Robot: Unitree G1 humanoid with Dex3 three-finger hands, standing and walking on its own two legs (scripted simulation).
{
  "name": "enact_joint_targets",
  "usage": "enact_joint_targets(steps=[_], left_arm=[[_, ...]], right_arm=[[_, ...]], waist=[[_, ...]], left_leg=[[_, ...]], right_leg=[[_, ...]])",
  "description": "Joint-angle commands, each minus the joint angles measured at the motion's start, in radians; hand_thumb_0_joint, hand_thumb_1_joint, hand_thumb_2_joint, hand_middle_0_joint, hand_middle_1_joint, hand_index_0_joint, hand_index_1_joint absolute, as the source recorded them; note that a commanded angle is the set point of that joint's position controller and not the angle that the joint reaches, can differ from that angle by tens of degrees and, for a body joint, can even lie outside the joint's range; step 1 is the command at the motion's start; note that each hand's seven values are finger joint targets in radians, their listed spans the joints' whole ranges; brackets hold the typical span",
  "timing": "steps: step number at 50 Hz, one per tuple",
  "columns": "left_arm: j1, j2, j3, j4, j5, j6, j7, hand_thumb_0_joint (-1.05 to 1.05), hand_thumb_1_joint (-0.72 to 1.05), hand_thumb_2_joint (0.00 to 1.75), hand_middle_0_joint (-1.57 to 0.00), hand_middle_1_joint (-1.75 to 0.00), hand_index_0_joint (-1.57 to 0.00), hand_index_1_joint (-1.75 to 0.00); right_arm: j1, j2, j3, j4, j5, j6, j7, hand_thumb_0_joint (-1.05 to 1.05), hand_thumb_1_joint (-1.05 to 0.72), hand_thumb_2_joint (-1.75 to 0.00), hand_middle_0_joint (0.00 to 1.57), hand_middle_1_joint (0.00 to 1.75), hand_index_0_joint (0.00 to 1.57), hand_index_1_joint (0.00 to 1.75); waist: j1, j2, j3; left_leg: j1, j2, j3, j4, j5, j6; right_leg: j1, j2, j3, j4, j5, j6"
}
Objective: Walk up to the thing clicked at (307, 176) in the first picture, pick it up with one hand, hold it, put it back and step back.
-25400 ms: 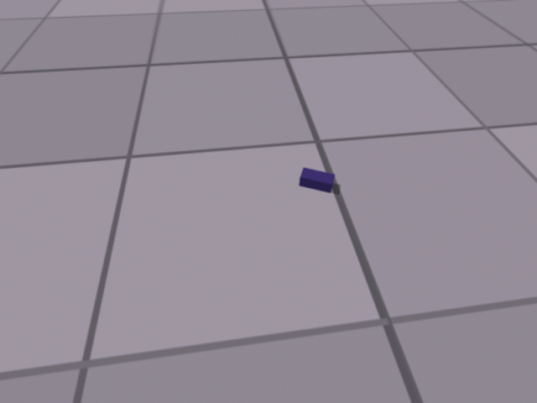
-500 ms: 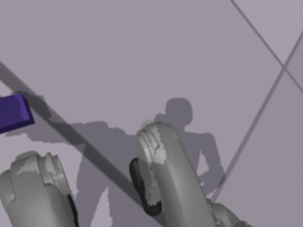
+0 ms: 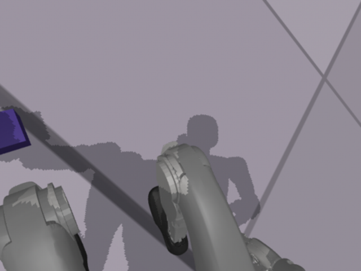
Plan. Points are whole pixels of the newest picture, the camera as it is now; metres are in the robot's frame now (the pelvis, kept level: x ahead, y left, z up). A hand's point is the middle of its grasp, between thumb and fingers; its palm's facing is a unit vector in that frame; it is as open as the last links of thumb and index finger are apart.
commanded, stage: open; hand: left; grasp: from above
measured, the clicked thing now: out of the picture +0.43 +0.30 -0.26
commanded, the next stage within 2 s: withdraw in 0.68 s
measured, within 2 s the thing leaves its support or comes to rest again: rests again in 1.00 s
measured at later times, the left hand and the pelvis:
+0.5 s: hand out of the picture +0.42 +0.31 -0.24, palm faces -0.44 -0.15 -0.89, open 13.6 cm; pelvis +0.00 +0.00 +0.00, yaw +0 degrees
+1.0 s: hand out of the picture +0.43 +0.31 -0.22, palm faces -0.35 -0.14 -0.93, open 13.9 cm; pelvis +0.00 +0.00 +0.00, yaw +0 degrees
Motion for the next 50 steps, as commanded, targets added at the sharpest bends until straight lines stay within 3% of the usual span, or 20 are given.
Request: enact_joint_targets(steps=[1, 11, 14, 17, 21, 23, 24, 27, 29, 30, 34, 39, 40, 42, 45, 47, 48, 49, 50], left_arm=[[-0.232, 0.201, -0.006, -0.103, -0.007, -0.009, 0.038, 0.0, -0.15, 0.81, -0.41, -0.74, -0.4, -0.75], [-0.24, 0.216, 0.014, -0.138, -0.005, 0.0, 0.061, 0.0, -0.39, 0.91, -0.2, -0.86, -0.19, -0.87], [-0.24, 0.193, -0.005, -0.139, -0.01, 0.008, 0.055, 0.0, -0.44, 0.95, -0.17, -0.89, -0.16, -0.9], [-0.219, 0.217, 0.02, -0.124, -0.013, 0.012, 0.049, 0.0, -0.48, 0.98, -0.14, -0.94, -0.12, -0.95], [-0.212, 0.21, 0.022, -0.12, -0.021, 0.011, 0.036, 0.0, -0.5, 1.04, -0.1, -1.0, -0.09, -1.01], [-0.234, 0.202, 0.002, -0.128, -0.023, 0.005, 0.023, 0.0, -0.52, 1.05, -0.09, -1.01, -0.07, -1.02], [-0.225, 0.218, 0.023, -0.127, -0.028, 0.003, 0.026, 0.0, -0.52, 1.06, -0.08, -1.02, -0.07, -1.03], [-0.203, 0.213, 0.009, -0.132, -0.021, -0.005, 0.025, 0.0, -0.52, 1.06, -0.08, -1.02, -0.07, -1.03], [-0.232, 0.206, -0.001, -0.129, -0.022, -0.01, 0.022, 0.0, -0.51, 1.04, -0.08, -1.03, -0.07, -1.03], [-0.219, 0.213, 0.013, -0.13, -0.026, -0.014, 0.026, 0.0, -0.5, 1.05, -0.08, -1.04, -0.07, -1.04], [-0.23, 0.212, -0.006, -0.131, -0.011, -0.017, 0.031, 0.0, -0.5, 1.04, -0.08, -1.03, -0.07, -1.03], [-0.214, 0.222, 0.009, -0.132, -0.008, -0.011, 0.046, 0.0, -0.48, 1.05, -0.08, -1.05, -0.08, -1.05], [-0.233, 0.205, -0.005, -0.122, -0.007, -0.007, 0.043, 0.0, -0.49, 0.97, -0.07, -1.02, -0.08, -1.0], [-0.249, 0.204, -0.003, -0.135, -0.021, -0.002, 0.044, 0.0, -0.5, 0.97, -0.07, -1.0, -0.08, -0.99], [-0.282, 0.245, 0.039, -0.224, -0.013, 0.012, 0.056, 0.0, -0.5, 0.97, -0.08, -1.0, -0.09, -0.98], [-0.257, 0.228, 0.069, -0.342, -0.035, 0.028, 0.062, 0.0, -0.51, 0.98, -0.07, -1.0, -0.08, -0.99], [-0.232, 0.214, 0.071, -0.359, -0.045, 0.04, 0.061, 0.0, -0.52, 0.98, -0.07, -1.0, -0.07, -0.99], [-0.193, 0.138, 0.018, -0.364, -0.048, 0.057, 0.044, 0.0, -0.52, 0.99, -0.07, -1.0, -0.07, -0.99], [-0.185, 0.143, 0.027, -0.367, -0.058, 0.073, 0.034, 0.0, -0.52, 0.99, -0.06, -0.99, -0.07, -0.99]], right_arm=[[0.151, -0.312, -0.083, 0.001, 0.002, -0.013, -0.007, 0.0, -0.89, -0.9, 0.2, 0.3, 0.2, 0.3], [0.16, -0.318, -0.084, 0.017, 0.0, -0.023, 0.004, 0.0, -0.89, -0.9, 0.2, 0.3, 0.2, 0.3], [0.151, -0.333, -0.099, 0.009, 0.003, -0.027, 0.006, 0.0, -0.89, -0.9, 0.2, 0.3, 0.2, 0.3], [0.172, -0.323, -0.091, 0.012, 0.005, -0.026, 0.009, 0.0, -0.89, -0.9, 0.2, 0.3, 0.2, 0.3], [0.172, -0.323, -0.091, 0.01, 0.008, -0.026, 0.01, 0.0, -0.89, -0.9, 0.2, 0.3, 0.2, 0.3], [0.171, -0.329, -0.097, 0.011, 0.011, -0.031, 0.012, 0.0, -0.89, -0.9, 0.2, 0.3, 0.2, 0.3], [0.175, -0.326, -0.092, 0.009, 0.013, -0.028, 0.009, 0.0, -0.89, -0.9, 0.2, 0.3, 0.2, 0.3], [0.17, -0.322, -0.092, 0.008, 0.012, -0.021, 0.003, 0.0, -0.89, -0.9, 0.2, 0.3, 0.2, 0.3], [0.172, -0.32, -0.088, 0.005, 0.017, -0.022, 0.004, 0.0, -0.89, -0.9, 0.2, 0.3, 0.2, 0.3], [0.181, -0.325, -0.092, 0.007, 0.013, -0.019, 0.001, 0.0, -0.89, -0.9, 0.2, 0.3, 0.2, 0.3], [0.164, -0.32, -0.084, 0.0, 0.014, -0.019, -0.001, 0.0, -0.89, -0.9, 0.2, 0.3, 0.2, 0.3], [0.166, -0.324, -0.088, -0.001, 0.009, -0.014, -0.004, 0.0, -0.89, -0.9, 0.2, 0.3, 0.2, 0.3], [0.168, -0.321, -0.085, 0.0, 0.007, -0.02, -0.002, 0.0, -0.9, -0.9, 0.2, 0.3, 0.2, 0.3], [0.169, -0.332, -0.092, -0.002, 0.011, -0.027, -0.001, 0.0, -0.9, -0.9, 0.2, 0.3, 0.2, 0.3], [0.191, -0.339, -0.111, 0.006, 0.012, -0.04, 0.01, 0.0, -0.9, -0.9, 0.2, 0.3, 0.2, 0.3], [0.181, -0.328, -0.132, -0.002, 0.02, -0.042, 0.019, 0.0, -0.9, -0.9, 0.2, 0.3, 0.2, 0.3], [0.179, -0.318, -0.139, -0.002, 0.031, -0.038, 0.024, 0.0, -0.9, -0.9, 0.2, 0.3, 0.2, 0.3], [0.167, -0.297, -0.142, -0.008, 0.042, -0.029, 0.033, 0.0, -0.9, -0.9, 0.2, 0.3, 0.2, 0.3], [0.174, -0.295, -0.157, 0.005, 0.05, -0.022, 0.035, 0.0, -0.9, -0.9, 0.2, 0.3, 0.2, 0.3]], waist=[[-0.039, 0.424, -0.59], [-0.04, 0.474, -0.615], [-0.043, 0.468, -0.61], [-0.039, 0.459, -0.619], [-0.038, 0.464, -0.615], [-0.051, 0.463, -0.597], [-0.04, 0.443, -0.615], [-0.032, 0.442, -0.627], [-0.048, 0.438, -0.611], [-0.04, 0.438, -0.625], [-0.046, 0.442, -0.584], [-0.037, 0.442, -0.613], [-0.051, 0.437, -0.591], [-0.054, 0.442, -0.578], [-0.031, 0.501, -0.635], [0.013, 0.602, -0.774], [0.024, 0.637, -0.805], [0.037, 0.648, -0.81], [0.038, 0.611, -0.8]], left_leg=[[0.446, 0.008, 0.127, -0.266, 0.149, 0.033], [0.479, 0.012, 0.122, -0.267, 0.199, 0.024], [0.478, 0.012, 0.12, -0.274, 0.187, 0.024], [0.468, 0.012, 0.126, -0.263, 0.199, 0.028], [0.476, 0.011, 0.121, -0.272, 0.202, 0.026], [0.465, 0.011, 0.127, -0.263, 0.186, 0.03], [0.469, 0.011, 0.12, -0.272, 0.189, 0.029], [0.463, 0.012, 0.126, -0.27, 0.186, 0.031], [0.456, 0.012, 0.126, -0.258, 0.184, 0.033], [0.461, 0.012, 0.123, -0.27, 0.193, 0.032], [0.452, 0.012, 0.123, -0.268, 0.162, 0.03], [0.462, 0.014, 0.125, -0.274, 0.18, 0.029], [0.453, 0.01, 0.127, -0.26, 0.171, 0.032], [0.454, 0.011, 0.125, -0.27, 0.153, 0.03], [0.52, 0.013, 0.12, -0.283, 0.176, 0.019], [0.612, 0.015, 0.127, -0.304, 0.251, 0.005], [0.623, 0.013, 0.13, -0.313, 0.263, 0.001], [0.611, 0.012, 0.142, -0.325, 0.268, 0.002], [0.575, 0.01, 0.153, -0.311, 0.253, 0.012]], right_leg=[[0.306, 0.027, -0.136, -0.217, 0.212, -0.082], [0.325, 0.028, -0.144, -0.206, 0.257, -0.084], [0.316, 0.031, -0.141, -0.212, 0.248, -0.085], [0.336, 0.031, -0.138, -0.217, 0.262, -0.081], [0.328, 0.028, -0.144, -0.214, 0.258, -0.084], [0.324, 0.028, -0.136, -0.214, 0.249, -0.083], [0.335, 0.029, -0.14, -0.221, 0.248, -0.083], [0.352, 0.034, -0.13, -0.229, 0.246, -0.084], [0.336, 0.029, -0.13, -0.215, 0.249, -0.083], [0.345, 0.033, -0.134, -0.227, 0.253, -0.083], [0.316, 0.028, -0.137, -0.219, 0.224, -0.084], [0.341, 0.035, -0.132, -0.229, 0.239, -0.084], [0.312, 0.026, -0.136, -0.221, 0.23, -0.082], [0.304, 0.024, -0.138, -0.225, 0.217, -0.082], [0.3, 0.017, -0.141, -0.211, 0.235, -0.084], [0.341, 0.022, -0.136, -0.21, 0.294, -0.092], [0.337, 0.018, -0.134, -0.202, 0.304, -0.097], [0.331, 0.025, -0.123, -0.207, 0.308, -0.102], [0.319, 0.026, -0.121, -0.219, 0.303, -0.096]])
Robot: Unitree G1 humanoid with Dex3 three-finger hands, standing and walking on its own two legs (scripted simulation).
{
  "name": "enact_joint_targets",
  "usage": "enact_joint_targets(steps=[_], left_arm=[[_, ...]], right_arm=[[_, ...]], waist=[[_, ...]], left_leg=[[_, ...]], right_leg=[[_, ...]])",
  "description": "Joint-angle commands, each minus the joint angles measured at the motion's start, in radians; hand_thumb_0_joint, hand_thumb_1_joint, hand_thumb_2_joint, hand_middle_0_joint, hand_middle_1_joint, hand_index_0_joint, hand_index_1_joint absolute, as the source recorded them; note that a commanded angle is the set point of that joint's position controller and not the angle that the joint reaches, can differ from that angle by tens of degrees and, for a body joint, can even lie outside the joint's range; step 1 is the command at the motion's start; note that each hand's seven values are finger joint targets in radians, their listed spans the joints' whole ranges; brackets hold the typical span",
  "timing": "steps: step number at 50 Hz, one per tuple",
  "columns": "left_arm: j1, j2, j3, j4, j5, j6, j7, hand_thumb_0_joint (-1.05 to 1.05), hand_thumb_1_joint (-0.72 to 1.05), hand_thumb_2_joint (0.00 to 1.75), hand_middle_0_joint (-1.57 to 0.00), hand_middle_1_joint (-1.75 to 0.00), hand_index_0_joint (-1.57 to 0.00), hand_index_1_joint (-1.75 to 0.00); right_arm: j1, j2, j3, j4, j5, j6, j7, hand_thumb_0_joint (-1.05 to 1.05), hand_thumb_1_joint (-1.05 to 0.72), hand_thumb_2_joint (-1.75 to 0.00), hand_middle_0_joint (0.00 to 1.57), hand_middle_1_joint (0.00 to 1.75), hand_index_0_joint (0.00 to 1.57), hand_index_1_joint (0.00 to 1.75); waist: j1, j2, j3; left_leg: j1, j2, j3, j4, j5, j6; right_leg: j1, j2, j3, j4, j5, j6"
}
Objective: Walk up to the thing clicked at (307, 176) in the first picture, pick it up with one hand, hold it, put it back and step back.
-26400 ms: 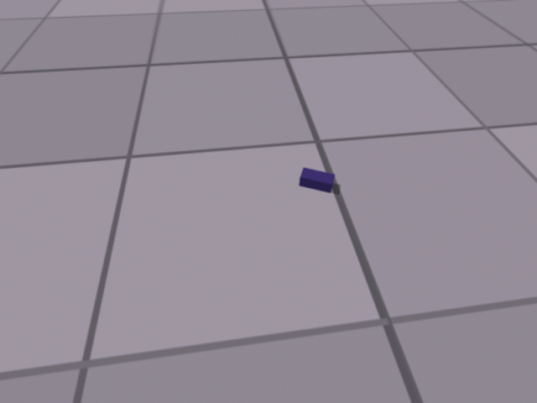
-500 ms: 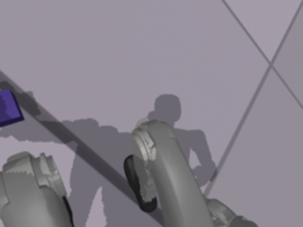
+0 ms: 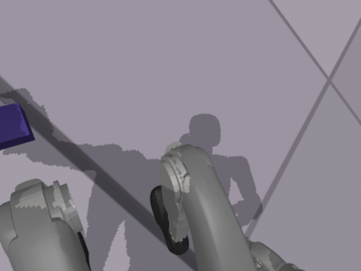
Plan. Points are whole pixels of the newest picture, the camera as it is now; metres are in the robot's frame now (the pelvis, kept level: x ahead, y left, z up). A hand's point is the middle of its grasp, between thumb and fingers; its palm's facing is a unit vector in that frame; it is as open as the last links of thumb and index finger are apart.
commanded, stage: withdraw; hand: left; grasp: from above
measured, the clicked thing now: out of the picture +0.43 +0.30 -0.26
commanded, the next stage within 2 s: home in 0.58 s
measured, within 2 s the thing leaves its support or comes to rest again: neither
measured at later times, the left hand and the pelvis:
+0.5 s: hand out of the picture +0.40 +0.31 -0.05, palm faces -0.48 -0.11 -0.87, open 14.0 cm; pelvis -0.01 -0.01 +0.07, yaw +8 degrees
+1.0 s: hand out of the picture +0.41 +0.33 -0.13, palm faces -0.29 -0.25 -0.92, open 12.0 cm; pelvis +0.00 -0.01 +0.03, yaw +6 degrees
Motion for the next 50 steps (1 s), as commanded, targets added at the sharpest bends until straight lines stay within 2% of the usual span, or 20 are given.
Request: enact_joint_targets(steps=[1, 3, 5, 8, 13, 16, 17, 20, 26, 29, 31, 34, 36, 38, 41, 42, 43, 45, 46, 50], left_arm=[[-0.233, 0.181, -0.008, -0.243, -0.038, 0.053, 0.018, 0.0, -0.51, 0.98, -0.07, -0.99, -0.07, -0.98], [-0.222, 0.174, 0.007, -0.366, -0.071, 0.082, -0.011, 0.0, -0.53, 0.99, -0.07, -1.0, -0.07, -0.99], [-0.162, 0.086, -0.04, -0.401, -0.098, 0.127, -0.057, 0.0, -0.53, 0.99, -0.07, -0.99, -0.07, -0.99], [-0.214, 0.075, -0.063, -0.477, -0.128, 0.165, -0.149, 0.0, -0.53, 1.0, -0.07, -0.99, -0.07, -1.0], [-0.246, -0.094, -0.176, -0.464, -0.177, 0.174, -0.324, 0.0, -0.54, 1.02, -0.08, -1.0, -0.07, -1.01], [-0.25, -0.058, -0.172, -0.414, -0.171, 0.145, -0.402, 0.0, -0.53, 1.02, -0.09, -1.0, -0.08, -1.01], [-0.252, -0.094, -0.201, -0.416, -0.169, 0.13, -0.425, 0.0, -0.53, 1.02, -0.08, -1.01, -0.07, -1.02], [-0.266, -0.058, -0.202, -0.412, -0.16, 0.09, -0.458, 0.0, -0.53, 1.02, -0.08, -1.01, -0.07, -1.02], [-0.297, -0.002, -0.176, -0.322, -0.096, 0.014, -0.41, 0.0, -0.51, 1.01, -0.09, -1.0, -0.08, -1.0], [-0.335, 0.053, -0.149, -0.27, -0.058, -0.02, -0.356, 0.0, -0.51, 1.01, -0.08, -1.0, -0.08, -1.0], [-0.385, 0.061, -0.15, -0.237, -0.035, -0.041, -0.316, 0.0, -0.5, 1.0, -0.08, -1.0, -0.08, -1.0], [-0.394, 0.127, -0.107, -0.195, -0.007, -0.071, -0.257, 0.0, -0.5, 0.99, -0.08, -1.01, -0.08, -1.0], [-0.413, 0.166, -0.074, -0.199, 0.013, -0.08, -0.217, 0.0, -0.36, 0.96, -0.24, -0.85, -0.23, -0.84], [-0.415, 0.156, -0.07, -0.215, 0.007, -0.08, -0.189, 0.0, -0.31, 0.97, -0.26, -0.74, -0.23, -0.76], [-0.368, 0.168, -0.022, -0.292, -0.037, -0.054, -0.161, 0.0, -0.2, 0.97, -0.26, -0.7, -0.23, -0.73], [-0.359, 0.171, -0.011, -0.352, -0.057, -0.045, -0.16, 0.0, -0.18, 0.98, -0.26, -0.7, -0.23, -0.73], [-0.327, 0.184, 0.017, -0.406, -0.093, -0.031, -0.16, 0.0, -0.1, 0.97, -0.26, -0.68, -0.23, -0.7], [-0.278, 0.153, 0.012, -0.479, -0.156, 0.006, -0.179, 0.0, 0.01, 0.96, -0.25, -0.63, -0.23, -0.65], [-0.254, 0.141, 0.019, -0.507, -0.19, 0.023, -0.196, 0.0, 0.09, 0.95, -0.24, -0.6, -0.22, -0.61], [-0.148, 0.067, 0.021, -0.6, -0.34, 0.082, -0.292, 0.0, 0.39, 0.99, -0.24, -0.53, -0.23, -0.55]], right_arm=[[0.159, -0.285, -0.14, 0.008, 0.041, 0.014, 0.009, 0.0, -0.9, -0.9, 0.2, 0.3, 0.2, 0.3], [0.169, -0.273, -0.169, 0.009, 0.071, 0.035, 0.009, 0.0, -0.9, -0.9, 0.2, 0.3, 0.2, 0.3], [0.162, -0.258, -0.19, 0.004, 0.109, 0.063, 0.009, 0.0, -0.9, -0.9, 0.2, 0.3, 0.2, 0.3], [0.19, -0.246, -0.226, 0.01, 0.153, 0.108, -0.008, 0.0, -0.9, -0.9, 0.2, 0.3, 0.2, 0.3], [0.225, -0.206, -0.259, -0.012, 0.184, 0.179, -0.056, 0.0, -0.9, -0.9, 0.2, 0.3, 0.2, 0.3], [0.222, -0.203, -0.262, -0.04, 0.193, 0.204, -0.1, 0.0, -0.9, -0.91, 0.2, 0.3, 0.2, 0.3], [0.225, -0.191, -0.254, -0.049, 0.192, 0.211, -0.112, 0.0, -0.9, -0.9, 0.2, 0.3, 0.2, 0.3], [0.207, -0.183, -0.238, -0.072, 0.198, 0.226, -0.156, 0.0, -0.9, -0.9, 0.2, 0.3, 0.2, 0.3], [0.187, -0.167, -0.198, -0.08, 0.184, 0.238, -0.207, 0.0, -0.89, -0.9, 0.2, 0.3, 0.2, 0.3], [0.189, -0.171, -0.178, -0.079, 0.168, 0.237, -0.218, 0.0, -0.89, -0.9, 0.2, 0.3, 0.2, 0.3], [0.196, -0.176, -0.167, -0.076, 0.154, 0.23, -0.222, 0.0, -0.89, -0.9, 0.2, 0.3, 0.2, 0.3], [0.209, -0.196, -0.16, -0.063, 0.135, 0.213, -0.225, 0.0, -0.9, -0.9, 0.2, 0.3, 0.2, 0.3], [0.218, -0.205, -0.159, -0.057, 0.118, 0.203, -0.225, 0.0, -0.88, -0.89, 0.2, 0.3, 0.2, 0.3], [0.226, -0.206, -0.161, -0.046, 0.107, 0.191, -0.22, 0.0, -0.88, -0.89, 0.2, 0.3, 0.2, 0.3], [0.232, -0.221, -0.188, -0.036, 0.099, 0.171, -0.208, 0.0, -0.88, -0.89, 0.2, 0.3, 0.2, 0.3], [0.236, -0.217, -0.196, -0.041, 0.099, 0.167, -0.202, 0.0, -0.88, -0.89, 0.2, 0.3, 0.2, 0.3], [0.241, -0.226, -0.212, -0.042, 0.107, 0.168, -0.198, 0.0, -0.88, -0.89, 0.2, 0.3, 0.2, 0.3], [0.243, -0.213, -0.229, -0.046, 0.12, 0.168, -0.188, 0.0, -0.89, -0.9, 0.2, 0.3, 0.2, 0.3], [0.263, -0.212, -0.24, -0.044, 0.126, 0.17, -0.183, 0.0, -0.89, -0.9, 0.2, 0.3, 0.2, 0.3], [0.291, -0.2, -0.276, -0.03, 0.174, 0.184, -0.175, 0.0, -0.89, -0.9, 0.2, 0.3, 0.2, 0.3]], waist=[[0.023, 0.596, -0.789], [0.076, 0.62, -0.883], [0.099, 0.592, -0.9], [0.102, 0.517, -0.908], [0.068, 0.315, -0.83], [0.064, 0.2, -0.739], [0.059, 0.184, -0.713], [0.086, 0.148, -0.678], [0.089, 0.195, -0.683], [0.085, 0.23, -0.708], [0.059, 0.267, -0.704], [0.057, 0.299, -0.737], [0.06, 0.372, -0.768], [0.052, 0.414, -0.776], [0.074, 0.491, -0.842], [0.086, 0.532, -0.912], [0.115, 0.55, -0.968], [0.138, 0.549, -1.031], [0.134, 0.527, -1.05], [0.173, 0.466, -1.046]], left_leg=[[0.567, 0.009, 0.168, -0.297, 0.263, 0.023], [0.6, 0.005, 0.182, -0.325, 0.285, 0.027], [0.599, 0.003, 0.197, -0.359, 0.296, 0.031], [0.566, -0.003, 0.206, -0.394, 0.261, 0.046], [0.516, -0.017, 0.206, -0.456, 0.169, 0.061], [0.436, -0.027, 0.209, -0.47, 0.076, 0.07], [0.428, -0.03, 0.219, -0.475, 0.079, 0.071], [0.422, -0.04, 0.234, -0.49, 0.068, 0.07], [0.439, -0.038, 0.244, -0.49, 0.093, 0.067], [0.433, -0.038, 0.245, -0.464, 0.093, 0.064], [0.443, -0.036, 0.239, -0.449, 0.084, 0.061], [0.48, -0.036, 0.229, -0.428, 0.101, 0.057], [0.53, -0.035, 0.229, -0.425, 0.118, 0.048], [0.552, -0.031, 0.224, -0.417, 0.124, 0.041], [0.633, -0.03, 0.225, -0.424, 0.151, 0.033], [0.664, -0.027, 0.225, -0.436, 0.162, 0.029], [0.697, -0.028, 0.227, -0.45, 0.187, 0.028], [0.704, -0.025, 0.243, -0.452, 0.222, 0.034], [0.706, -0.026, 0.246, -0.453, 0.239, 0.038], [0.723, -0.025, 0.238, -0.521, 0.244, 0.043]], right_leg=[[0.309, 0.028, -0.104, -0.213, 0.312, -0.086], [0.333, 0.024, -0.081, -0.232, 0.328, -0.092], [0.336, 0.022, -0.064, -0.256, 0.336, -0.094], [0.341, 0.017, -0.036, -0.294, 0.304, -0.095], [0.377, 0.011, -0.006, -0.391, 0.2, -0.096], [0.386, 0.005, 0.025, -0.446, 0.076, -0.097], [0.4, 0.003, 0.028, -0.46, 0.077, -0.096], [0.402, -0.007, 0.039, -0.486, 0.04, -0.1], [0.386, -0.01, 0.04, -0.453, 0.073, -0.098], [0.371, -0.011, 0.046, -0.429, 0.058, -0.1], [0.336, -0.012, 0.035, -0.408, 0.057, -0.099], [0.313, -0.014, 0.014, -0.373, 0.079, -0.097], [0.297, -0.018, -0.002, -0.348, 0.104, -0.097], [0.28, -0.019, -0.01, -0.326, 0.108, -0.1], [0.25, -0.03, -0.037, -0.293, 0.148, -0.098], [0.275, -0.026, -0.032, -0.294, 0.157, -0.104], [0.289, -0.033, -0.033, -0.292, 0.184, -0.104], [0.334, -0.03, -0.016, -0.316, 0.224, -0.104], [0.368, -0.032, -0.013, -0.329, 0.245, -0.101], [0.398, -0.036, 0.003, -0.383, 0.25, -0.101]])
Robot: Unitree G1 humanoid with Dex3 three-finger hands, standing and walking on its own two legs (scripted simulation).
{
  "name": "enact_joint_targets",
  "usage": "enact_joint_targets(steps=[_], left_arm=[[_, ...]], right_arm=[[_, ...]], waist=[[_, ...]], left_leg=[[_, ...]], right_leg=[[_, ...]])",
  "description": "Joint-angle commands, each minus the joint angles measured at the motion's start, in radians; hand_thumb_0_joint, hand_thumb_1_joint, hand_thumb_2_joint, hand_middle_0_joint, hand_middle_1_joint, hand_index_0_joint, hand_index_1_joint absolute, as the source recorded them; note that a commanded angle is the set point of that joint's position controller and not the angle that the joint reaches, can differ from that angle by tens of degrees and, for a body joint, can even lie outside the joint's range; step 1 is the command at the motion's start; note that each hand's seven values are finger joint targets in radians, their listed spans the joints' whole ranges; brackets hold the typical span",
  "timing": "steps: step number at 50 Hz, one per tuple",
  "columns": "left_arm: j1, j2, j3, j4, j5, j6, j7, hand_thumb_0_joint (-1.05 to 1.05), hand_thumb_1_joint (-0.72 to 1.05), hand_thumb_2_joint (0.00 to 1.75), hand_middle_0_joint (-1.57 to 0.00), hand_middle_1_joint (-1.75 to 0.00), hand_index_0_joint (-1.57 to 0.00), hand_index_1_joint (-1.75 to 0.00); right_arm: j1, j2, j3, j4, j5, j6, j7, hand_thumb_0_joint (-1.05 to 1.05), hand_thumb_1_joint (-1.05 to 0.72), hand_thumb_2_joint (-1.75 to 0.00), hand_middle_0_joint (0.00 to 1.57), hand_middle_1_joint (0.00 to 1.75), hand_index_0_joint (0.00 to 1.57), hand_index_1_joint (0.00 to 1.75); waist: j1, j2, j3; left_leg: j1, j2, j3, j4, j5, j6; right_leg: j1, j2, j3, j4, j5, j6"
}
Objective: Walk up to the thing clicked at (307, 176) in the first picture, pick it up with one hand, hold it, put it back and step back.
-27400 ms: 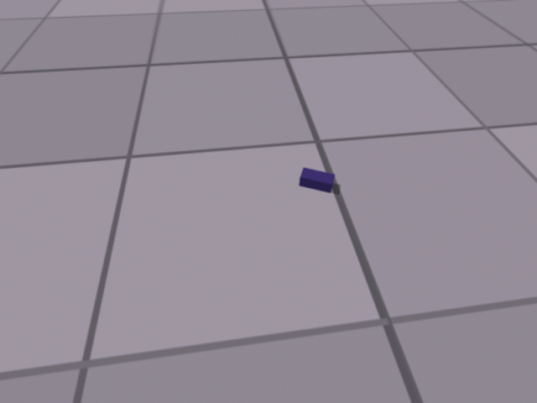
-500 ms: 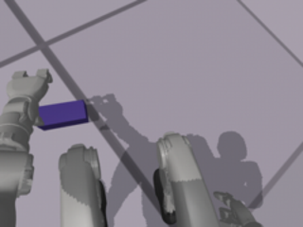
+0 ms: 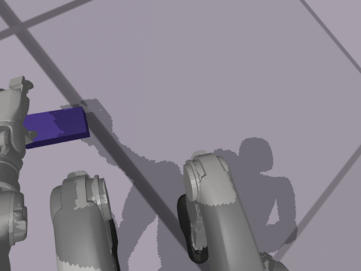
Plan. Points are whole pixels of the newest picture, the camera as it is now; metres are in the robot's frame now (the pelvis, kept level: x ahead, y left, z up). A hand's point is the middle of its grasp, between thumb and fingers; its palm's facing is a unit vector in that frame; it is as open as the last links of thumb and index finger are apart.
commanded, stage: home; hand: left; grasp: from above
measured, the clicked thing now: (54, 127) +0.47 +0.26 -0.30
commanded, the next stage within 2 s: none
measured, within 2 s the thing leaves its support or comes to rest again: neither
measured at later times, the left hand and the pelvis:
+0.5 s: hand out of the picture +0.29 +0.25 +0.07, palm faces -0.09 -0.86 -0.50, open 7.5 cm; pelvis +0.01 +0.00 +0.18, yaw +5 degrees
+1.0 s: hand out of the picture +0.23 +0.22 +0.29, palm faces +0.20 -0.96 -0.21, open 7.4 cm; pelvis +0.06 +0.01 +0.36, yaw +8 degrees
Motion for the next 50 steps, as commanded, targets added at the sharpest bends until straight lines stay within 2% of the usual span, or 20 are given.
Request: enact_joint_targets(steps=[1, 3, 4, 8, 11, 12, 13, 14, 17, 20, 21, 22, 26, 27, 29, 32, 36, 41, 43, 50], left_arm=[[-0.216, 0.207, 0.023, -0.311, -0.167, 0.06, -0.052, 0.0, 0.45, 0.98, -0.24, -0.5, -0.22, -0.52], [-0.119, 0.15, 0.002, -0.431, -0.244, 0.088, -0.115, 0.0, 0.59, 1.0, -0.24, -0.48, -0.22, -0.49], [-0.027, 0.116, -0.004, -0.441, -0.286, 0.108, -0.147, 0.0, 0.66, 0.98, -0.23, -0.45, -0.22, -0.45], [0.135, 0.04, -0.013, -0.617, -0.439, 0.153, -0.268, 0.0, 0.94, 1.02, -0.23, -0.38, -0.22, -0.39], [0.233, -0.012, -0.026, -0.762, -0.539, 0.17, -0.33, 0.0, 0.9, 0.9, -0.2, -0.3, -0.2, -0.3], [0.244, 0.016, 0.003, -0.821, -0.568, 0.172, -0.34, 0.0, 0.9, 0.9, -0.2, -0.3, -0.2, -0.3], [0.298, -0.037, -0.022, -0.82, -0.598, 0.181, -0.355, 0.0, 0.9, 0.9, -0.2, -0.3, -0.2, -0.3], [0.301, -0.064, -0.04, -0.886, -0.626, 0.183, -0.365, 0.0, 0.9, 0.9, -0.2, -0.3, -0.2, -0.3], [0.366, -0.078, -0.022, -0.974, -0.702, 0.2, -0.368, 0.0, 0.9, 0.9, -0.2, -0.3, -0.2, -0.3], [0.477, -0.113, -0.011, -1.054, -0.772, 0.237, -0.364, 0.0, 0.9, 0.9, -0.2, -0.3, -0.2, -0.3], [0.518, -0.148, -0.032, -1.062, -0.799, 0.255, -0.365, 0.0, 0.9, 0.9, -0.2, -0.3, -0.2, -0.3], [0.509, -0.144, -0.023, -1.141, -0.829, 0.264, -0.361, 0.0, 0.9, 0.9, -0.2, -0.3, -0.2, -0.3], [0.614, -0.171, -0.021, -1.224, -0.937, 0.337, -0.353, 0.0, 0.9, 0.9, -0.2, -0.3, -0.2, -0.3], [0.642, -0.163, -0.003, -1.233, -0.961, 0.356, -0.347, 0.0, 0.9, 0.9, -0.2, -0.3, -0.2, -0.3], [0.692, -0.199, -0.025, -1.293, -0.997, 0.387, -0.343, 0.0, 0.9, 0.9, -0.2, -0.3, -0.2, -0.3], [0.788, -0.224, -0.011, -1.313, -1.04, 0.439, -0.329, 0.0, 0.9, 0.9, -0.2, -0.3, -0.2, -0.3], [0.882, -0.269, 0.0, -1.357, -1.095, 0.484, -0.321, 0.0, 0.9, 0.9, -0.2, -0.3, -0.2, -0.3], [1.013, -0.315, -0.015, -1.4, -1.124, 0.517, -0.324, 0.0, 0.9, 0.9, -0.2, -0.3, -0.2, -0.3], [1.068, -0.317, -0.006, -1.428, -1.133, 0.524, -0.324, 0.0, 0.9, 0.9, -0.2, -0.3, -0.2, -0.3], [1.265, -0.349, -0.03, -1.56, -1.136, 0.556, -0.336, 0.0, 0.9, 0.9, -0.2, -0.3, -0.2, -0.3]], right_arm=[[0.191, -0.278, -0.133, -0.04, 0.052, -0.005, -0.014, 0.0, -0.89, -0.9, 0.2, 0.3, 0.2, 0.3], [0.192, -0.264, -0.141, -0.06, 0.078, 0.006, -0.016, 0.0, -0.89, -0.9, 0.2, 0.3, 0.2, 0.3], [0.177, -0.262, -0.144, -0.08, 0.093, 0.012, -0.018, 0.0, -0.89, -0.9, 0.2, 0.3, 0.2, 0.3], [0.105, -0.233, -0.146, -0.137, 0.128, 0.034, -0.041, 0.0, -0.9, -0.9, 0.2, 0.3, 0.2, 0.3], [0.052, -0.208, -0.14, -0.184, 0.142, 0.038, -0.061, 0.0, -0.9, -0.9, 0.2, 0.3, 0.2, 0.3], [0.037, -0.212, -0.141, -0.209, 0.147, 0.039, -0.069, 0.0, -0.9, -0.9, 0.2, 0.3, 0.2, 0.3], [0.024, -0.202, -0.139, -0.207, 0.154, 0.04, -0.077, 0.0, -0.9, -0.9, 0.2, 0.3, 0.2, 0.3], [0.009, -0.196, -0.136, -0.223, 0.155, 0.037, -0.083, 0.0, -0.9, -0.9, 0.2, 0.3, 0.2, 0.3], [-0.024, -0.189, -0.137, -0.251, 0.166, 0.028, -0.11, 0.0, -0.9, -0.9, 0.2, 0.3, 0.2, 0.3], [-0.054, -0.181, -0.136, -0.283, 0.172, 0.019, -0.137, 0.0, -0.9, -0.9, 0.2, 0.3, 0.2, 0.3], [-0.059, -0.179, -0.134, -0.285, 0.174, 0.017, -0.144, 0.0, -0.9, -0.9, 0.2, 0.3, 0.2, 0.3], [-0.063, -0.174, -0.134, -0.296, 0.174, 0.014, -0.152, 0.0, -0.9, -0.9, 0.2, 0.3, 0.2, 0.3], [-0.093, -0.16, -0.124, -0.326, 0.18, -0.001, -0.189, 0.0, -0.9, -0.9, 0.2, 0.3, 0.2, 0.3], [-0.101, -0.154, -0.118, -0.333, 0.181, -0.006, -0.198, 0.0, -0.9, -0.9, 0.2, 0.3, 0.2, 0.3], [-0.103, -0.143, -0.108, -0.346, 0.185, -0.017, -0.215, 0.0, -0.9, -0.9, 0.2, 0.3, 0.2, 0.3], [-0.088, -0.128, -0.089, -0.343, 0.192, -0.03, -0.241, 0.0, -0.9, -0.9, 0.2, 0.3, 0.2, 0.3], [-0.056, -0.111, -0.069, -0.346, 0.197, -0.054, -0.28, 0.0, -0.9, -0.9, 0.2, 0.3, 0.2, 0.3], [-0.016, -0.09, -0.054, -0.351, 0.19, -0.089, -0.323, 0.0, -0.9, -0.9, 0.2, 0.3, 0.2, 0.3], [-0.001, -0.083, -0.051, -0.361, 0.187, -0.103, -0.335, 0.0, -0.9, -0.9, 0.2, 0.3, 0.2, 0.3], [0.039, -0.07, -0.055, -0.394, 0.177, -0.138, -0.364, 0.0, -0.9, -0.9, 0.2, 0.3, 0.2, 0.3]], waist=[[0.07, 0.353, -0.885], [0.084, 0.289, -0.882], [0.094, 0.238, -0.854], [0.101, 0.129, -0.753], [0.119, 0.107, -0.687], [0.126, 0.093, -0.691], [0.13, 0.091, -0.656], [0.128, 0.108, -0.645], [0.145, 0.124, -0.629], [0.154, 0.122, -0.661], [0.142, 0.109, -0.632], [0.142, 0.132, -0.655], [0.142, 0.114, -0.609], [0.147, 0.1, -0.605], [0.137, 0.111, -0.581], [0.143, 0.106, -0.521], [0.146, 0.114, -0.48], [0.144, 0.105, -0.404], [0.148, 0.093, -0.377], [0.165, 0.089, -0.305]], left_leg=[[0.712, -0.013, 0.117, -0.379, 0.174, 0.034], [0.718, -0.015, 0.118, -0.418, 0.179, 0.041], [0.718, -0.016, 0.112, -0.442, 0.179, 0.046], [0.705, -0.009, 0.088, -0.517, 0.151, 0.055], [0.728, -0.002, 0.083, -0.589, 0.099, 0.056], [0.74, -0.001, 0.086, -0.609, 0.078, 0.058], [0.764, 0.002, 0.084, -0.636, 0.077, 0.055], [0.785, 0.002, 0.08, -0.661, 0.063, 0.053], [0.88, 0.009, 0.073, -0.74, 0.039, 0.045], [0.976, 0.007, 0.081, -0.791, 0.081, 0.042], [0.99, 0.007, 0.081, -0.814, 0.094, 0.042], [1.015, 0.004, 0.087, -0.835, 0.098, 0.042], [1.108, 0.004, 0.09, -0.939, 0.048, 0.044], [1.125, 0.004, 0.093, -0.956, 0.038, 0.046], [1.171, 0.002, 0.084, -1.016, 0.02, 0.044], [1.256, 0.006, 0.063, -1.106, 0.035, 0.039], [1.384, 0.012, 0.051, -1.203, 0.139, 0.03], [1.501, 0.007, 0.074, -1.309, 0.267, 0.028], [1.532, 0.003, 0.078, -1.351, 0.27, 0.03], [1.687, -0.005, 0.11, -1.474, 0.409, 0.027]], right_leg=[[0.431, 0.014, -0.079, -0.324, 0.238, -0.091], [0.511, 0.016, -0.067, -0.38, 0.254, -0.086], [0.533, 0.016, -0.062, -0.408, 0.256, -0.084], [0.587, 0.015, -0.042, -0.489, 0.247, -0.079], [0.625, 0.011, -0.029, -0.557, 0.195, -0.079], [0.658, 0.01, -0.021, -0.586, 0.173, -0.078], [0.659, 0.007, -0.016, -0.603, 0.171, -0.079], [0.661, 0.005, -0.015, -0.617, 0.157, -0.08], [0.699, 0.002, -0.009, -0.676, 0.127, -0.082], [0.775, -0.001, 0.0, -0.735, 0.156, -0.08], [0.791, -0.005, 0.003, -0.757, 0.164, -0.079], [0.83, -0.006, 0.007, -0.783, 0.168, -0.078], [0.929, -0.007, 0.023, -0.908, 0.117, -0.072], [0.963, -0.006, 0.029, -0.937, 0.106, -0.07], [1.01, -0.007, 0.029, -0.984, 0.091, -0.069], [1.082, -0.01, 0.028, -1.053, 0.107, -0.068], [1.182, -0.01, 0.02, -1.135, 0.198, -0.069], [1.337, -0.006, 0.014, -1.26, 0.3, -0.065], [1.4, -0.006, 0.012, -1.316, 0.307, -0.06], [1.571, 0.002, -0.001, -1.46, 0.424, -0.054]])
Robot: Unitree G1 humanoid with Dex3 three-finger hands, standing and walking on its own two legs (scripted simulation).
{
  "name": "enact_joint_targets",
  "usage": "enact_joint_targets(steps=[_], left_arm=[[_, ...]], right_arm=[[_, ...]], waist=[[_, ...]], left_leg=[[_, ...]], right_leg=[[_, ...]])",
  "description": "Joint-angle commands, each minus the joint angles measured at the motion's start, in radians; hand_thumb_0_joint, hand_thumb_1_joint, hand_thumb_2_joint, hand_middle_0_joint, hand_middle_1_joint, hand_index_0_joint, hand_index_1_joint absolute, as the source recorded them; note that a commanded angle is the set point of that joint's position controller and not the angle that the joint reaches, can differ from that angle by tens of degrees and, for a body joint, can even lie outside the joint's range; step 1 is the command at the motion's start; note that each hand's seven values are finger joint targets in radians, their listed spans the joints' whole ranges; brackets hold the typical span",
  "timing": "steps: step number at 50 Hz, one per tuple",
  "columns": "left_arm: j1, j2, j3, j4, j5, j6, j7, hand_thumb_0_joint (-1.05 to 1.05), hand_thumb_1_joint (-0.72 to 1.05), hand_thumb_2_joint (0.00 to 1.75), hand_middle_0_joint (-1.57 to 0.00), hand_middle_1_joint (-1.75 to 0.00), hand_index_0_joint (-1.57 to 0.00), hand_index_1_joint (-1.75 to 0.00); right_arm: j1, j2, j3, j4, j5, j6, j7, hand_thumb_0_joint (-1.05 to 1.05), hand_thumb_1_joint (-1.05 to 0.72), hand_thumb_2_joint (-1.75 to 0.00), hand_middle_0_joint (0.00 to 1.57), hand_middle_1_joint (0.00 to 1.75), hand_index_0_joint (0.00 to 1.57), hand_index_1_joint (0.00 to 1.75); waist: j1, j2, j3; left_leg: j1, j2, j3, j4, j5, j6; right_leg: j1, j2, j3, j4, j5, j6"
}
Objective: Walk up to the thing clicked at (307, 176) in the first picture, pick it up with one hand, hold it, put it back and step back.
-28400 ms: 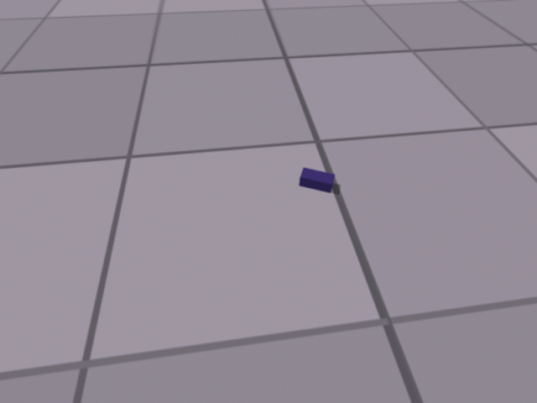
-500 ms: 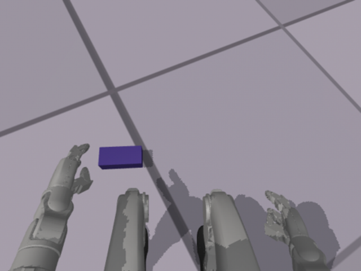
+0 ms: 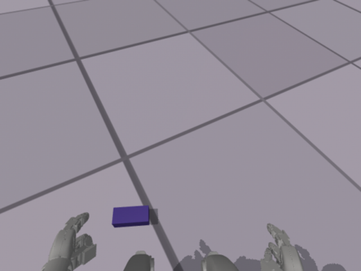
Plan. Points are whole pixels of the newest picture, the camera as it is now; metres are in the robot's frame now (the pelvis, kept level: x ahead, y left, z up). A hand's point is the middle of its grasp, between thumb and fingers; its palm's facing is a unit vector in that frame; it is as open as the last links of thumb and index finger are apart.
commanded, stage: home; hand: left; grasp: from above
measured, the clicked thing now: (131, 216) +0.44 +0.20 -0.65
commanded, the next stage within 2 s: none
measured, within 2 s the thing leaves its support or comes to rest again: neither
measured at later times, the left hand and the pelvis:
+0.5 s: hand (86, 262) +0.17 +0.18 -0.02, palm faces +0.08 -0.98 -0.19, open 7.4 cm; pelvis +0.01 +0.00 +0.03, yaw +2 degrees
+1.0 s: hand (88, 260) +0.17 +0.18 -0.01, palm faces +0.06 -0.98 -0.20, open 7.4 cm; pelvis +0.01 +0.00 +0.03, yaw +1 degrees
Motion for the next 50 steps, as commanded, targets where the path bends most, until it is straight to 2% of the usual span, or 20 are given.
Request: enact_joint_targets(steps=[1, 3, 5, 6, 13, 20, 21, 22, 25, 27, 28, 29, 31, 38, 43, 45, 49, 50], left_arm=[[0.078, 0.089, 0.047, -0.269, 0.008, -0.029, 0.006, 0.0, 0.9, 0.9, -0.2, -0.3, -0.2, -0.3], [0.119, 0.074, 0.032, -0.281, 0.008, -0.023, -0.002, 0.0, 0.9, 0.9, -0.2, -0.3, -0.2, -0.3], [0.139, 0.073, 0.038, -0.286, 0.011, -0.018, -0.008, 0.0, 0.9, 0.9, -0.2, -0.3, -0.2, -0.3], [0.141, 0.072, 0.026, -0.299, 0.013, -0.017, -0.015, 0.0, 0.9, 0.9, -0.2, -0.3, -0.2, -0.3], [0.112, 0.082, 0.026, -0.304, 0.022, -0.013, -0.042, 0.0, 0.9, 0.9, -0.2, -0.3, -0.2, -0.3], [0.099, 0.089, 0.031, -0.309, 0.027, -0.025, -0.049, 0.0, 0.9, 0.9, -0.2, -0.3, -0.2, -0.3], [0.106, 0.093, 0.038, -0.306, 0.028, -0.023, -0.048, 0.0, 0.9, 0.9, -0.2, -0.3, -0.2, -0.3], [0.099, 0.094, 0.037, -0.305, 0.028, -0.025, -0.048, 0.0, 0.9, 0.9, -0.2, -0.3, -0.2, -0.3], [0.091, 0.093, 0.035, -0.306, 0.03, -0.025, -0.047, 0.0, 0.9, 0.9, -0.2, -0.3, -0.2, -0.3], [0.11, 0.092, 0.036, -0.305, 0.031, -0.026, -0.043, 0.0, 0.9, 0.9, -0.2, -0.3, -0.2, -0.3], [0.102, 0.103, 0.043, -0.309, 0.031, -0.026, -0.042, 0.0, 0.9, 0.9, -0.2, -0.3, -0.2, -0.3], [0.116, 0.085, 0.026, -0.295, 0.03, -0.024, -0.044, 0.0, 0.9, 0.9, -0.2, -0.3, -0.2, -0.3], [0.119, 0.09, 0.039, -0.305, 0.029, -0.023, -0.042, 0.0, 0.9, 0.9, -0.2, -0.3, -0.2, -0.3], [0.116, 0.087, 0.03, -0.296, 0.027, -0.029, -0.045, 0.0, 0.9, 0.9, -0.2, -0.3, -0.2, -0.3], [0.11, 0.097, 0.041, -0.307, 0.023, -0.026, -0.044, 0.0, 0.9, 0.9, -0.2, -0.3, -0.2, -0.3], [0.12, 0.082, 0.027, -0.284, 0.026, -0.025, -0.046, 0.0, 0.9, 0.9, -0.2, -0.3, -0.2, -0.3], [0.097, 0.112, 0.043, -0.321, 0.025, -0.03, -0.045, 0.0, 0.9, 0.9, -0.2, -0.3, -0.2, -0.3], [0.112, 0.096, 0.03, -0.289, 0.026, -0.024, -0.046, 0.0, 0.9, 0.9, -0.2, -0.3, -0.2, -0.3]], right_arm=[[-0.039, -0.117, -0.059, -0.163, -0.01, -0.077, -0.034, 0.0, -0.9, -0.9, 0.2, 0.3, 0.2, 0.3], [-0.041, -0.117, -0.06, -0.168, -0.014, -0.087, -0.037, 0.0, -0.9, -0.9, 0.2, 0.3, 0.2, 0.3], [-0.041, -0.121, -0.062, -0.175, -0.016, -0.094, -0.039, 0.0, -0.9, -0.9, 0.2, 0.3, 0.2, 0.3], [-0.041, -0.121, -0.063, -0.173, -0.018, -0.098, -0.039, 0.0, -0.9, -0.9, 0.2, 0.3, 0.2, 0.3], [-0.05, -0.135, -0.071, -0.172, -0.025, -0.129, -0.041, 0.0, -0.9, -0.9, 0.2, 0.3, 0.2, 0.3], [-0.06, -0.139, -0.073, -0.163, -0.032, -0.15, -0.038, 0.0, -0.9, -0.9, 0.2, 0.3, 0.2, 0.3], [-0.067, -0.136, -0.071, -0.162, -0.031, -0.151, -0.039, 0.0, -0.9, -0.9, 0.2, 0.3, 0.2, 0.3], [-0.062, -0.136, -0.071, -0.158, -0.033, -0.152, -0.038, 0.0, -0.9, -0.9, 0.2, 0.3, 0.2, 0.3], [-0.074, -0.136, -0.067, -0.157, -0.033, -0.153, -0.038, 0.0, -0.9, -0.9, 0.2, 0.3, 0.2, 0.3], [-0.072, -0.133, -0.067, -0.153, -0.034, -0.154, -0.039, 0.0, -0.9, -0.9, 0.2, 0.3, 0.2, 0.3], [-0.071, -0.136, -0.069, -0.155, -0.032, -0.153, -0.04, 0.0, -0.9, -0.9, 0.2, 0.3, 0.2, 0.3], [-0.069, -0.133, -0.067, -0.152, -0.033, -0.155, -0.041, 0.0, -0.9, -0.9, 0.2, 0.3, 0.2, 0.3], [-0.067, -0.134, -0.069, -0.152, -0.033, -0.154, -0.042, 0.0, -0.9, -0.9, 0.2, 0.3, 0.2, 0.3], [-0.067, -0.139, -0.072, -0.146, -0.033, -0.155, -0.04, 0.0, -0.9, -0.9, 0.2, 0.3, 0.2, 0.3], [-0.063, -0.139, -0.072, -0.143, -0.031, -0.158, -0.042, 0.0, -0.9, -0.9, 0.2, 0.3, 0.2, 0.3], [-0.066, -0.14, -0.072, -0.146, -0.032, -0.159, -0.041, 0.0, -0.9, -0.9, 0.2, 0.3, 0.2, 0.3], [-0.063, -0.14, -0.074, -0.145, -0.031, -0.156, -0.04, 0.0, -0.9, -0.9, 0.2, 0.3, 0.2, 0.3], [-0.068, -0.138, -0.07, -0.144, -0.033, -0.157, -0.04, 0.0, -0.9, -0.9, 0.2, 0.3, 0.2, 0.3]], waist=[[0.014, 0.03, -0.162], [0.014, 0.024, -0.121], [0.018, 0.001, -0.088], [0.018, 0.005, -0.081], [0.01, -0.004, -0.023], [0.015, 0.008, -0.052], [0.023, 0.0, -0.058], [0.017, 0.004, -0.063], [0.025, 0.01, -0.034], [0.029, 0.0, -0.07], [0.027, -0.013, -0.05], [0.018, -0.011, -0.062], [0.029, -0.009, -0.075], [0.03, 0.002, -0.045], [0.034, -0.002, -0.054], [0.032, -0.004, -0.044], [0.032, -0.001, -0.054], [0.031, -0.013, -0.033]], left_leg=[[0.298, -0.035, 0.021, -0.264, 0.273, 0.022], [0.313, -0.034, 0.018, -0.291, 0.27, 0.022], [0.322, -0.032, 0.009, -0.315, 0.254, 0.024], [0.325, -0.036, 0.011, -0.324, 0.246, 0.023], [0.34, -0.043, 0.029, -0.35, 0.199, 0.029], [0.365, -0.047, 0.025, -0.34, 0.233, 0.027], [0.368, -0.048, 0.029, -0.338, 0.238, 0.029], [0.368, -0.048, 0.027, -0.334, 0.244, 0.028], [0.357, -0.047, 0.029, -0.346, 0.206, 0.027], [0.366, -0.049, 0.029, -0.338, 0.23, 0.028], [0.358, -0.049, 0.035, -0.335, 0.225, 0.031], [0.366, -0.05, 0.036, -0.325, 0.248, 0.031], [0.368, -0.05, 0.038, -0.323, 0.263, 0.03], [0.36, -0.04, 0.022, -0.35, 0.22, 0.025], [0.361, -0.041, 0.029, -0.344, 0.226, 0.027], [0.356, -0.04, 0.026, -0.346, 0.224, 0.026], [0.352, -0.044, 0.028, -0.344, 0.208, 0.029], [0.34, -0.043, 0.028, -0.346, 0.192, 0.029]], right_leg=[[0.204, 0.029, -0.013, -0.245, 0.258, -0.025], [0.212, 0.032, -0.021, -0.265, 0.252, -0.026], [0.224, 0.031, -0.024, -0.285, 0.234, -0.025], [0.227, 0.032, -0.024, -0.296, 0.225, -0.025], [0.224, 0.025, -0.023, -0.327, 0.181, -0.02], [0.247, 0.02, -0.018, -0.323, 0.216, -0.018], [0.255, 0.019, -0.016, -0.324, 0.221, -0.017], [0.258, 0.019, -0.014, -0.324, 0.229, -0.016], [0.248, 0.019, -0.016, -0.329, 0.193, -0.017], [0.266, 0.019, -0.016, -0.328, 0.217, -0.016], [0.259, 0.018, -0.014, -0.332, 0.214, -0.014], [0.263, 0.017, -0.009, -0.328, 0.24, -0.012], [0.273, 0.016, -0.009, -0.325, 0.254, -0.013], [0.253, 0.024, -0.019, -0.317, 0.202, -0.02], [0.255, 0.022, -0.016, -0.321, 0.206, -0.019], [0.256, 0.023, -0.017, -0.318, 0.204, -0.019], [0.256, 0.02, -0.014, -0.323, 0.195, -0.018], [0.246, 0.022, -0.017, -0.325, 0.179, -0.017]])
